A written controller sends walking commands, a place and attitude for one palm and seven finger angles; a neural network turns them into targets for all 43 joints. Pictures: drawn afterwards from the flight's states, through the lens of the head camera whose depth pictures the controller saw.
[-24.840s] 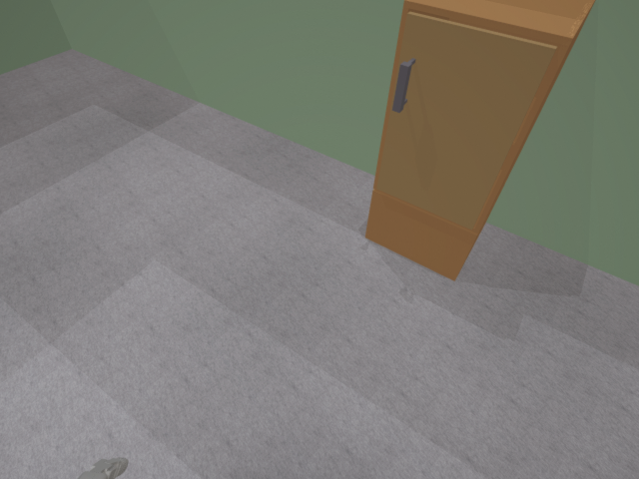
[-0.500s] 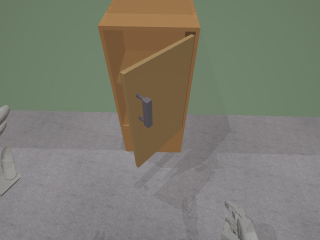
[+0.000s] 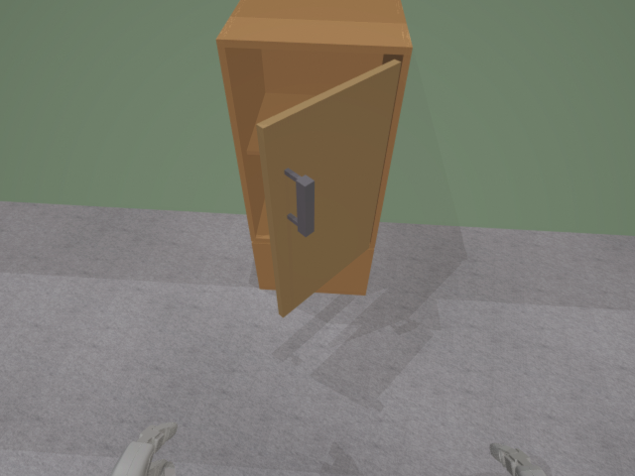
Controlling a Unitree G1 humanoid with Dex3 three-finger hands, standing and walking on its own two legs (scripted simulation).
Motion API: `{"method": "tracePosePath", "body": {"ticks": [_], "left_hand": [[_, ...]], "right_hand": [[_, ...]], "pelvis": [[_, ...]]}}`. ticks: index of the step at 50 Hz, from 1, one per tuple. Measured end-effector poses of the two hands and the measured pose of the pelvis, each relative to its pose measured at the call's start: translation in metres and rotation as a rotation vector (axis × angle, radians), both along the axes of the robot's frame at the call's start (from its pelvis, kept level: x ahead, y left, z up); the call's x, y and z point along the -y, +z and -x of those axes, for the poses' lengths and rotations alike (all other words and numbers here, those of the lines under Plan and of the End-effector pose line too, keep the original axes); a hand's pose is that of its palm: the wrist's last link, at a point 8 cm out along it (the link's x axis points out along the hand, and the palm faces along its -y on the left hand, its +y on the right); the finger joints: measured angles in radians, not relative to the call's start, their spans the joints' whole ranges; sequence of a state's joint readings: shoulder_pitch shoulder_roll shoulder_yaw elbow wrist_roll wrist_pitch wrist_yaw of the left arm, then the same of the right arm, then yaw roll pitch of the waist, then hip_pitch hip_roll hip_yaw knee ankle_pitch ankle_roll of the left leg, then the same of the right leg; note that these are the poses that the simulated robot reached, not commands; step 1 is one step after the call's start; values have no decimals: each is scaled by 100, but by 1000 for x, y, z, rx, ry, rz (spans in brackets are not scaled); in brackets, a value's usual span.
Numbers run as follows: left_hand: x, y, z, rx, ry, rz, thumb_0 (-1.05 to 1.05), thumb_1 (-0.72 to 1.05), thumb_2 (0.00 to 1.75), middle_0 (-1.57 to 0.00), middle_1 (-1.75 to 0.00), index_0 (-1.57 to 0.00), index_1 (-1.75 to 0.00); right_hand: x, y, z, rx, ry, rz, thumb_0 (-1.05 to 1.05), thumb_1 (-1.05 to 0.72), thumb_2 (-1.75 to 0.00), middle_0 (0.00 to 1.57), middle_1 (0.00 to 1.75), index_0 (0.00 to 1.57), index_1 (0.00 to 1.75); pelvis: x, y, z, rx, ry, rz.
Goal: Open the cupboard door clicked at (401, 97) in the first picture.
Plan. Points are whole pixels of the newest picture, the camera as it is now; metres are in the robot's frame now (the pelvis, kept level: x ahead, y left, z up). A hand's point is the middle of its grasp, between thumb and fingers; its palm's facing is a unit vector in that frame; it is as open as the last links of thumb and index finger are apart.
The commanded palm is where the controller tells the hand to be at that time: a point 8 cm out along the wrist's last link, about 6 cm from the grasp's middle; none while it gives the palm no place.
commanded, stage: let the arm hang, fingers relaxed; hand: left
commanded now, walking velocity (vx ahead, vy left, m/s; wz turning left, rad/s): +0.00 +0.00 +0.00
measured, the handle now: (298, 202) +0.60 +0.06 -0.03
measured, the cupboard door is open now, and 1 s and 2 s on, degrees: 48 48 48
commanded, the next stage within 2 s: look to check the result in 0.86 s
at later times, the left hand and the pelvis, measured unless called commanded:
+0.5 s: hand out of the picture -0.03 +0.19 -0.17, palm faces +0.06 -0.97 -0.23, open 7.4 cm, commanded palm none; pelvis +0.01 +0.00 +0.01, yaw +1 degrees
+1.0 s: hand out of the picture +0.02 +0.15 -0.17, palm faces +0.06 -0.98 -0.18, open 7.4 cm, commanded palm none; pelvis +0.03 -0.01 +0.01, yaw +1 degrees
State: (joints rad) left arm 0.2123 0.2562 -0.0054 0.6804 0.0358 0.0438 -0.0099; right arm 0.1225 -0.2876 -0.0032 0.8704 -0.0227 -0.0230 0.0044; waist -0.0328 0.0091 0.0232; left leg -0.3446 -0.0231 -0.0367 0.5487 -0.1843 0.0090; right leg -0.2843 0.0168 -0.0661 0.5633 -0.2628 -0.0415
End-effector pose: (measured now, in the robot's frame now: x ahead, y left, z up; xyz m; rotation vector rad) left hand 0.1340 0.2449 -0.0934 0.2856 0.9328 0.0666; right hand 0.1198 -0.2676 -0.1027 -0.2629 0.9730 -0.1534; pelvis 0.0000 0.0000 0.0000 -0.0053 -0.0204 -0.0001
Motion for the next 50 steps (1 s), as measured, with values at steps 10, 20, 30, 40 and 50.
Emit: {"method": "tracePosePath", "body": {"ticks": [10, 20, 30, 40, 50], "left_hand": [[16, -50, 155, -467, 199, 76, 0, 95, 90, -21, -30, -20, -30], [1, -40, 193, -587, 273, 26, 1, 92, 90, -20, -30, -20, -30], [20, -41, 139, -456, 243, 66, 0, 91, 90, -20, -30, -19, -30], [36, -44, 115, -425, 225, 93, 1, 93, 90, -20, -30, -20, -30], [41, -43, 117, -465, 235, 92, 0, 92, 90, -20, -30, -20, -30]], "right_hand": [[-19, -24, 114, -411, -55, -27, 1, -91, -90, 20, 30, 20, 30], [-61, -39, 157, -528, -110, -129, 1, -91, -90, 20, 30, 20, 30], [-78, -41, 134, -477, -103, -174, 0, -91, -90, 20, 30, 20, 30], [-58, -37, 107, -423, -109, -133, 1, -92, -90, 20, 30, 20, 30], [-51, -36, 98, -443, -98, -123, 1, -91, -90, 20, 30, 20, 30]], "pelvis": [[6, 5, 5, 4, 22, 14], [-2, 5, -3, 6, 20, 15], [-3, 9, -12, -4, 15, -3], [4, 10, -24, 8, 12, -5], [8, 11, -32, 5, 12, -4]]}}
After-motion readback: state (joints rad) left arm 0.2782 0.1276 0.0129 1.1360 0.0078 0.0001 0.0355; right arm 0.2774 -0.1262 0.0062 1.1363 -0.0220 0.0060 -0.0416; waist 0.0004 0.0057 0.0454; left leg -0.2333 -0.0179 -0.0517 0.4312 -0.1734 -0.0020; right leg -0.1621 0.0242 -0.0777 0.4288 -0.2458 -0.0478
